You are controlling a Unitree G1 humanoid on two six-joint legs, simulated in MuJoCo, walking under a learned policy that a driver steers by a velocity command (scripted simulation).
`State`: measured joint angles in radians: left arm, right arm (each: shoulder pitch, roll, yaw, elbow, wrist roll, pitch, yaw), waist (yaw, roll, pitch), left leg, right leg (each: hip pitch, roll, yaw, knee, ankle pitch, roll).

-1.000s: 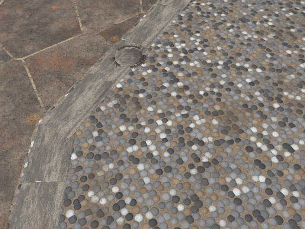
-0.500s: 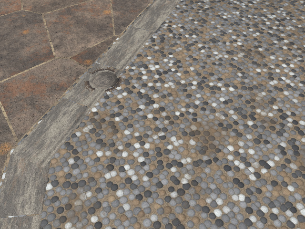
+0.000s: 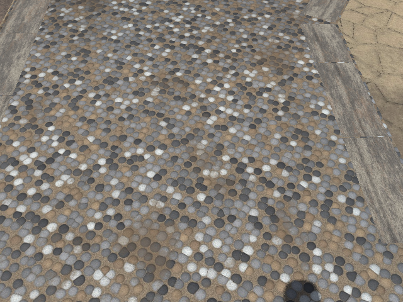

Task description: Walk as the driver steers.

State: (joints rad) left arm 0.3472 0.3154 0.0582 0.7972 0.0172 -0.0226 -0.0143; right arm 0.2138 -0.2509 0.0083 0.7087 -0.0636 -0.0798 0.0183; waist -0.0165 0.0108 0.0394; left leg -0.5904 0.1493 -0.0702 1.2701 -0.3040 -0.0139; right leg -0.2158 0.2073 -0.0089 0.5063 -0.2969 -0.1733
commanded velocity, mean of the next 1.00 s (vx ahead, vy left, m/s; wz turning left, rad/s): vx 0.99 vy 0.00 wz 0.65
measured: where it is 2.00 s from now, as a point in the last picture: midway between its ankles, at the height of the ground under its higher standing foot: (94, 112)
